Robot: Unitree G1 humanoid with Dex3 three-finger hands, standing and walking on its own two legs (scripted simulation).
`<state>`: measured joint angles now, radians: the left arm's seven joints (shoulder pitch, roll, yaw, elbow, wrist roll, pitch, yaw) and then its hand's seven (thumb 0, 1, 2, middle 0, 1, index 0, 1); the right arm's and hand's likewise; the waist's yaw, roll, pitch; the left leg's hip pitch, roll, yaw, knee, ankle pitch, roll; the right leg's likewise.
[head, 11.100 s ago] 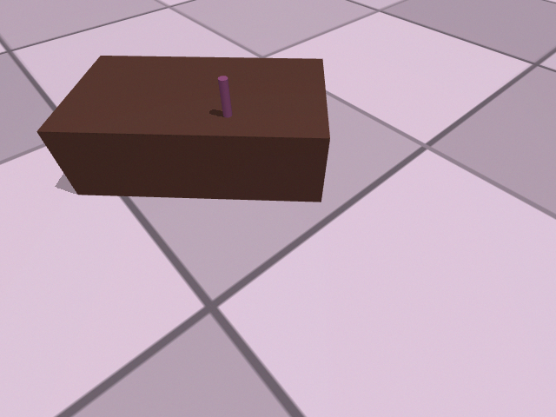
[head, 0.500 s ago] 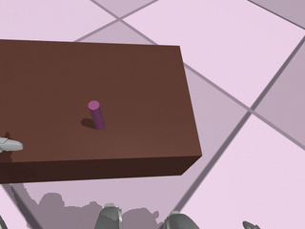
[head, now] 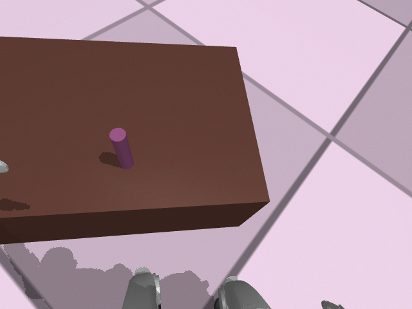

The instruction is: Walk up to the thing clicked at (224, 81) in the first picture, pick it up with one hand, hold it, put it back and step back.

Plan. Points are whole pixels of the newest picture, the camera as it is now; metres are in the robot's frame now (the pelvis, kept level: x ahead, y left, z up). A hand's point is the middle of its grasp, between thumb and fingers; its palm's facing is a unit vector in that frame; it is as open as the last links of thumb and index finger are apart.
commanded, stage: go down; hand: left
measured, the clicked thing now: (123, 150) +0.53 +0.17 -0.22
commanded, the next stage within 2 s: none
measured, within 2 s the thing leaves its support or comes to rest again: neither
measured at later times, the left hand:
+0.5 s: hand out of the picture +0.44 +0.36 +0.05, palm faces +0.19 -0.98 -0.04, open 17.2 cm
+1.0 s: hand out of the picture +0.46 +0.37 +0.05, palm faces +0.20 -0.98 -0.02, open 17.1 cm
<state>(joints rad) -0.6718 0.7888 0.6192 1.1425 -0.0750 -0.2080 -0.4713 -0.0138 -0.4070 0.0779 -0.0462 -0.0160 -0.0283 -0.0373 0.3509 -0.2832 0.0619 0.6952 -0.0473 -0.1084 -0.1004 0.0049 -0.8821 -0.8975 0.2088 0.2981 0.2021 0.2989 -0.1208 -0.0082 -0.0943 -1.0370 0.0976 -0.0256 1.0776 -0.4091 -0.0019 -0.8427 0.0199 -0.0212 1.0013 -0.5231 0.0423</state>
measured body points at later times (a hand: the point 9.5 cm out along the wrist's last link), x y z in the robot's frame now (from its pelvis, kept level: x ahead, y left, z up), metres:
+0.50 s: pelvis +0.00 +0.00 -0.01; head +0.14 +0.05 +0.42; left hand +0.42 +0.41 +0.05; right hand +0.04 -0.28 -0.10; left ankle +0.05 +0.12 -0.66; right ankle -0.03 -0.16 -0.66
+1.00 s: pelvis +0.00 +0.00 -0.01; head +0.16 +0.06 +0.40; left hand +0.45 +0.42 +0.06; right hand +0.03 -0.27 -0.11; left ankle +0.05 +0.12 -0.66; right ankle -0.03 -0.16 -0.66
